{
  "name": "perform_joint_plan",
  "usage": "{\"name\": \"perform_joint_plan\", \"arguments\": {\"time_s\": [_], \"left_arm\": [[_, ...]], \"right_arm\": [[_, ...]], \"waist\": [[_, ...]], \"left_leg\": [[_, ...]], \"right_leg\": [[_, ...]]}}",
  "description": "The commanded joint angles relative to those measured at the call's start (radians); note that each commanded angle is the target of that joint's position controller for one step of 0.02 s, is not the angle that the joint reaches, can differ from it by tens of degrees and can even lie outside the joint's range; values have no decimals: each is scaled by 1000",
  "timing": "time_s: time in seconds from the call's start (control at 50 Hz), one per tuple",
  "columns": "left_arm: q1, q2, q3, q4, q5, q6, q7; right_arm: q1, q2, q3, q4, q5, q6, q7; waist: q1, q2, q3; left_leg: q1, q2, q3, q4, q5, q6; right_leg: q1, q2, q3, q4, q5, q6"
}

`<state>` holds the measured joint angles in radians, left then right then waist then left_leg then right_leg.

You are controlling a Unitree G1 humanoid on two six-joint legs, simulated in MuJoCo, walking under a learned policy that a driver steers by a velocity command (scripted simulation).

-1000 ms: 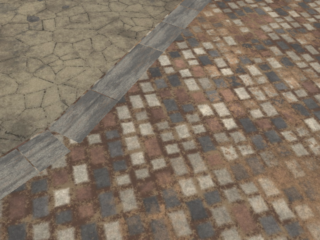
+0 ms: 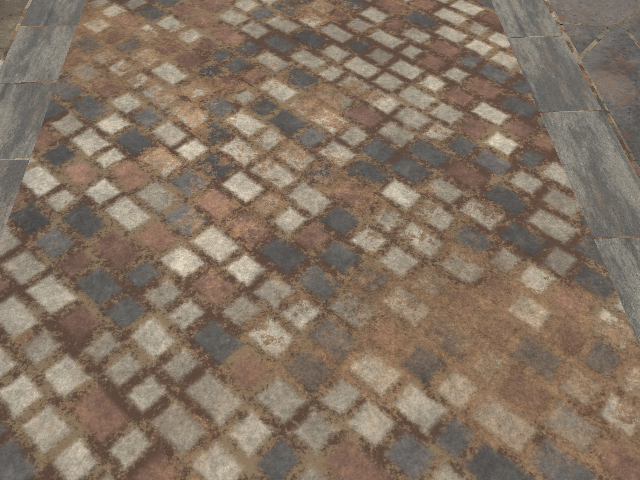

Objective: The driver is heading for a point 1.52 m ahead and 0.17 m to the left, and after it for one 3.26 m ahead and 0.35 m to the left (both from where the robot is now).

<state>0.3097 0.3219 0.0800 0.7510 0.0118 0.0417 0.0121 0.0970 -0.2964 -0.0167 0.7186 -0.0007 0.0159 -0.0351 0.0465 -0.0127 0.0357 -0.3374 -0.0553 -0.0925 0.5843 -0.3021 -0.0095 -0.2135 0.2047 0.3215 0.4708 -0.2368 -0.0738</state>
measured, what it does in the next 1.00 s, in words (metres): walks ahead: left foot, then right foot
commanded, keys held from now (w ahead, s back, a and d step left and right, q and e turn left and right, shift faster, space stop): no key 0.42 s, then w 0.58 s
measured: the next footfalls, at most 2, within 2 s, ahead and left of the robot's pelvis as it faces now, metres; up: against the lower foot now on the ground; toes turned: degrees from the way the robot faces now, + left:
left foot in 0.02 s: +0.07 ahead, +0.11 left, +0.00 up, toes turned -7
right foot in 0.38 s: +0.01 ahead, -0.10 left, +0.00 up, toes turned +3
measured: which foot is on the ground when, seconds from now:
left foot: up 0.00-0.00, down 0.02-0.48, up 0.50-0.70, down 0.72-1.00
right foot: down 0.00-0.02, up 0.04-0.36, down 0.38-0.74, up 0.76-1.00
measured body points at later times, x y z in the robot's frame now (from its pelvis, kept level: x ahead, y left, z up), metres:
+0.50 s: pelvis +0.01 +0.01 +0.00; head +0.02 +0.01 +0.45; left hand +0.11 +0.27 -0.13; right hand +0.07 -0.25 -0.14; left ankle +0.02 +0.12 -0.74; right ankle -0.03 -0.10 -0.74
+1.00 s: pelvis +0.17 +0.05 +0.01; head +0.19 +0.07 +0.46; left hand +0.30 +0.30 -0.13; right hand +0.11 -0.19 -0.13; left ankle +0.09 +0.12 -0.74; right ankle +0.24 -0.09 -0.67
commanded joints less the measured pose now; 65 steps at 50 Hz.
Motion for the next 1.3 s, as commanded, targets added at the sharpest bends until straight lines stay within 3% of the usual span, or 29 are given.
{"name": "perform_joint_plan", "arguments": {"time_s": [0.02, 0.04, 0.06, 0.1, 0.12, 0.2, 0.32, 0.36, 0.4, 0.44, 0.48, 0.52, 0.56, 0.62, 0.7, 0.72, 0.74, 0.76, 0.78, 0.82, 0.88, 1.08, 1.14, 1.18, 1.2, 1.22, 1.24, 1.26, 1.3], "left_arm": [[-4, 87, 13, -61, -14, -13, 5], [88, 25, -4, -66, -9, -16, 6], [74, 134, 24, -46, 10, -6, 15], [31, 123, 23, -19, 13, 4, 10], [23, 108, 19, -11, 6, 10, 2], [-19, 70, -4, 11, -4, 23, -11], [-65, 43, -33, 66, -15, 24, 8], [-33, 34, -42, 101, -8, 7, 18], [-82, 133, -31, 104, 13, -14, 26], [-120, 57, -54, 127, 2, -26, 10], [-56, 99, -39, 164, 8, -21, 12], [-8, 132, -25, 187, 9, -20, 12], [6, 116, -21, 193, 14, -32, 7], [3, 113, -13, 204, 10, -61, 2], [-65, 110, -6, 202, -4, -77, -6], [-68, 88, -12, 198, 2, -83, -6], [-99, 14, -35, 167, 2, -92, -14], [-108, 16, -34, 137, 7, -97, -17], [-109, 68, -22, 149, 21, -92, -17], [-87, 39, -29, 173, 15, -100, -39], [-97, 22, -35, 181, 30, -90, -54], [-411, -36, -70, 47, 13, -83, -56], [-348, -6, -57, 49, 12, -89, -41], [-124, 33, -34, 119, 12, -100, -24], [32, 58, -18, 168, 21, -107, -13], [186, 146, 6, 191, 44, -110, 0], [164, 186, 16, 189, 45, -102, -7], [57, 126, 10, 178, 4, -98, -17], [-78, 21, -17, 162, 1, -113, -24]], "right_arm": [[87, -141, -32, -39, -17, -25, -21], [14, -201, -32, -82, -16, -18, -24], [98, -206, -41, -51, -11, -7, -13], [57, -113, -20, -45, -2, -11, 2], [26, -102, -16, -50, -12, -11, 3], [72, -94, -9, -12, -16, -20, 3], [132, -122, -18, 49, -22, -10, 14], [131, -115, -16, 66, -15, -8, 13], [173, -77, -7, 62, -2, -24, 22], [147, -72, -4, 103, -10, -12, 16], [120, -91, -18, 108, -23, -4, 24], [90, -67, -15, 92, -33, -7, 37], [59, -66, -17, 78, -33, -24, 40], [52, -75, -24, 69, -28, -52, 56], [216, -47, -31, 129, -18, -63, 59], [324, -77, -45, 171, -20, -68, 49], [449, -165, -68, 191, -34, -77, 35], [531, -250, -86, 220, -27, -73, 39], [435, -174, -67, 205, -28, -68, 40], [281, -104, -48, 158, -24, -81, 44], [315, -73, -32, 189, -19, -103, 42], [437, -54, -16, 291, -16, -107, 32], [396, -67, -18, 301, -15, -110, 27], [364, -82, -23, 301, -20, -103, 23], [356, -83, -22, 298, -16, -98, 24], [386, -32, -10, 271, -15, -98, 27], [507, 57, -1, 275, 9, -93, 38], [399, -50, -25, 267, -15, -89, 31], [287, -37, -29, 236, -14, -100, 39]], "waist": [[-49, 36, -102], [17, 234, -115], [-37, 191, -135], [-15, 84, -57], [-6, 116, -53], [-29, 164, -66], [-56, 197, -61], [-25, 153, -59], [-81, -10, -81], [-65, -54, -54], [-30, -123, 9], [-5, -191, 120], [8, -171, 163], [-5, -131, 130], [-109, -85, 69], [-151, -20, 35], [-211, 199, -18], [-205, 327, -31], [-135, 153, 58], [-62, 69, 105], [-53, 92, 55], [-98, 103, 108], [-46, 103, 69], [46, 104, -56], [110, 83, -134], [135, -40, -254], [46, -224, -330], [34, -53, -200], [-24, -1, -14]], "left_leg": [[276, 162, -140, -302, 185, 60], [363, 409, -396, -310, 482, 147], [283, 451, -447, -259, 623, 273], [189, 336, -279, -261, 545, 234], [174, 275, -207, -265, 510, 197], [215, 221, -127, -253, 565, 184], [220, 218, -163, -232, 474, 187], [156, 204, -154, -201, 458, 136], [61, 127, -84, -189, 276, 64], [186, 76, -30, -229, 91, 56], [91, 17, 30, -92, -112, 74], [-71, -2, 105, 31, -158, 79], [-157, 45, 101, 136, -145, 81], [-185, 75, 102, 134, -136, 81], [243, 14, 183, -122, 46, 82], [426, 17, 140, -155, 23, 83], [555, 238, -188, -331, -235, 129], [542, 430, -578, -473, -435, 218], [436, 433, -543, -463, -482, 235], [330, 341, -350, -476, -273, 204], [359, 266, -155, -465, 136, 183], [346, 233, 28, -462, 602, 187], [405, 261, 48, -370, 870, 169], [431, 248, 72, -110, 1062, 143], [330, 216, 95, 98, 937, 129], [138, 153, 135, 415, 530, 120], [-196, -41, 99, 746, -240, 90], [-277, 28, 4, 778, -152, 114], [-240, 103, 25, 677, 4, 118]], "right_leg": [[-60, -174, 134, 114, 166, 23], [-206, -38, -46, 275, -309, 69], [-210, -8, -139, 441, -432, 73], [-192, -66, -124, 552, -305, 90], [-179, -66, -133, 563, -260, 101], [-143, -81, -178, 448, -222, 128], [14, -133, -280, 44, -159, 97], [155, -161, -261, -192, 73, 70], [239, -322, -81, -139, 263, 20], [89, -309, -100, -149, 69, -6], [60, -291, -53, -201, -326, -46], [41, -394, 97, -309, -557, -120], [47, -463, 176, -354, -520, -170], [134, -445, 103, -339, -320, -170], [-81, -352, -74, -218, -154, -104], [-195, -310, -118, -104, -124, -79], [-330, -198, -246, 213, -144, -29], [-465, -104, -299, 447, -323, -18], [-492, -181, -224, 581, -278, -41], [-455, -256, -244, 586, -98, -40], [-427, -274, -306, 572, 13, 0], [-380, -223, -435, 171, 186, 26], [-254, -187, -435, 107, 158, -28], [-33, -136, -434, 66, 104, -67], [177, -168, -401, 14, 115, -92], [398, -418, -119, -4, -54, -139], [563, -638, 394, -155, -138, -285], [435, -573, 353, -218, -245, -245], [171, -496, 84, -284, -68, -197]]}}
Velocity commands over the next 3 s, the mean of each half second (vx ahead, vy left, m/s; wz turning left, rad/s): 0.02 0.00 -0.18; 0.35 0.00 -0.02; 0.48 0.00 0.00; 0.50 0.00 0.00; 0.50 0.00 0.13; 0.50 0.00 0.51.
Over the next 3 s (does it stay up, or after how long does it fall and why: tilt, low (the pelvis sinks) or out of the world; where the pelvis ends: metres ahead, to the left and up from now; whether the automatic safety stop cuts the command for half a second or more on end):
stays up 1.26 0.06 -0.01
